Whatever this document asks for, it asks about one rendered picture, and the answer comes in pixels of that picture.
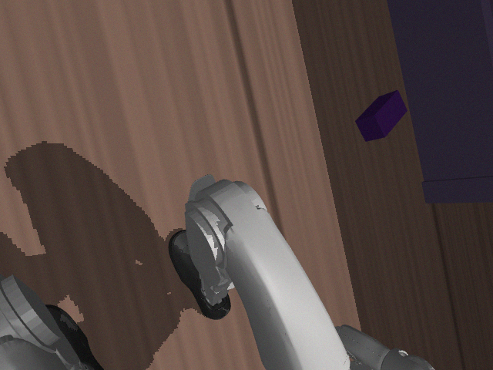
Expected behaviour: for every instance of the left robot foot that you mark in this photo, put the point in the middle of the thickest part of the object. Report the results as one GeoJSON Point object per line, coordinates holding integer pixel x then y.
{"type": "Point", "coordinates": [75, 336]}

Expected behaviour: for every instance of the right robot foot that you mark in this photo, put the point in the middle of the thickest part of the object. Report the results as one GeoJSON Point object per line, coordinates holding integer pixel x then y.
{"type": "Point", "coordinates": [189, 275]}

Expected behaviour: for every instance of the armchair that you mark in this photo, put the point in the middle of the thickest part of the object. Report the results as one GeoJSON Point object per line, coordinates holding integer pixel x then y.
{"type": "Point", "coordinates": [445, 49]}

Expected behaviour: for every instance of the right robot hand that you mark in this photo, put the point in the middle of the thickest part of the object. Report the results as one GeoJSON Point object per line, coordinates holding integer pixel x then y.
{"type": "Point", "coordinates": [367, 353]}

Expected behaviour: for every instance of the right robot arm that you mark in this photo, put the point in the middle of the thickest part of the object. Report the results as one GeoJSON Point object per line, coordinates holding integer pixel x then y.
{"type": "Point", "coordinates": [397, 359]}

